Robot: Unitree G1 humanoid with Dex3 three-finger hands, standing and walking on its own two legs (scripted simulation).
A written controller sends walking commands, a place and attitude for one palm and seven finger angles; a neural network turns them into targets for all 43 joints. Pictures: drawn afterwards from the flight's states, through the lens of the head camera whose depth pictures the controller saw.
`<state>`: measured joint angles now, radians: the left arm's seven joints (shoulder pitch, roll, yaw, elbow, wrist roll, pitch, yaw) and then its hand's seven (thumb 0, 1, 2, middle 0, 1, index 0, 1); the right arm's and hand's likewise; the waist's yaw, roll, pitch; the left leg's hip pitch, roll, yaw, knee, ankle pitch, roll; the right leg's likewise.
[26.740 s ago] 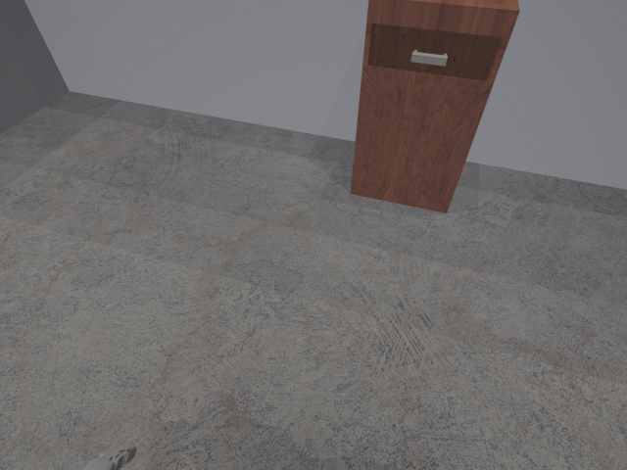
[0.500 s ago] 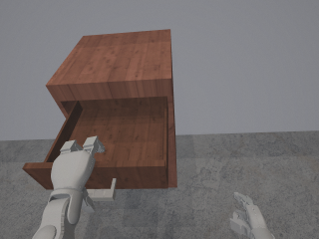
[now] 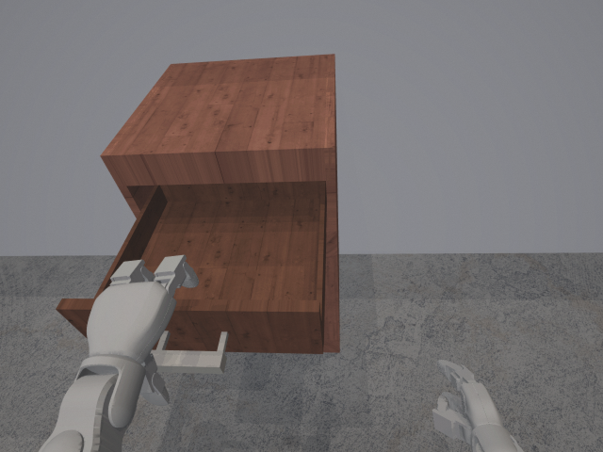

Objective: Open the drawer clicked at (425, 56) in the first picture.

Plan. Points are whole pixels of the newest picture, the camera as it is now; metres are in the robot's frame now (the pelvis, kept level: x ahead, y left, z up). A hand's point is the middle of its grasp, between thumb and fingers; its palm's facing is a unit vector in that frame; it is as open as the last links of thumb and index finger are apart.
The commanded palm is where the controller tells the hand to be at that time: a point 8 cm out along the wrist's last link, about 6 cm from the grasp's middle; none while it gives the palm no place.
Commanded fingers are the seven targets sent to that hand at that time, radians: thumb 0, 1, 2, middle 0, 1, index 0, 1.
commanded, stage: draw the hand back to the body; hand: left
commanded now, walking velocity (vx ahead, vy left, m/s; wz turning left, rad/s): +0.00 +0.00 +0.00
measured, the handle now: (190, 349) +0.26 +0.25 -0.07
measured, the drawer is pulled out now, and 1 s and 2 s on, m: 0.30 0.30 0.30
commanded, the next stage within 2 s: step back with the hand held close in 1.50 s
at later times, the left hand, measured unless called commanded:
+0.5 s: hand (123, 333) +0.20 +0.25 +0.10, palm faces +0.11 -0.08 -0.99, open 13.8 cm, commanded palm +0.16 +0.25 +0.16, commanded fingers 0.00 -0.47 0.31 -0.30 -1.18 -0.30 -1.18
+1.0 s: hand (122, 307) +0.21 +0.23 +0.15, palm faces +0.38 -0.84 -0.39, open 11.3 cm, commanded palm +0.15 +0.27 +0.17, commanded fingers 0.00 0.41 0.69 -0.23 -0.62 -0.23 -0.62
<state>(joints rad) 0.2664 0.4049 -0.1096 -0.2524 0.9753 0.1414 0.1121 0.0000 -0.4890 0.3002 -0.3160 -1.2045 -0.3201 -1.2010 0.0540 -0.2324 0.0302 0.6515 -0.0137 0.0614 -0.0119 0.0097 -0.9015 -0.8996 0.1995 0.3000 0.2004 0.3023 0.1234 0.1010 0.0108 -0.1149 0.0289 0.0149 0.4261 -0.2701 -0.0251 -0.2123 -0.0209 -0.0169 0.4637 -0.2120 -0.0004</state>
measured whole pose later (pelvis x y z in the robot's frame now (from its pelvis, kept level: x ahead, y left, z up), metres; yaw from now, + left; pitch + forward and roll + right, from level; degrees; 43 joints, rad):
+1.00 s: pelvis +0.01 +0.00 +0.00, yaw +1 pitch -4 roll -1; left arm 0.49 0.30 0.25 -0.46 -0.03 -0.12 0.11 0.00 0.08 0.55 -0.26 -0.83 -0.27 -0.83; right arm 0.19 -0.22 0.02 0.65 -0.02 -0.17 -0.08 0.01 -0.90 -0.90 0.20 0.30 0.20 0.30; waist 0.05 0.07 0.06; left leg -0.04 0.04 0.00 0.40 -0.28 -0.03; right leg -0.11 -0.01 -0.03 0.39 -0.21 0.00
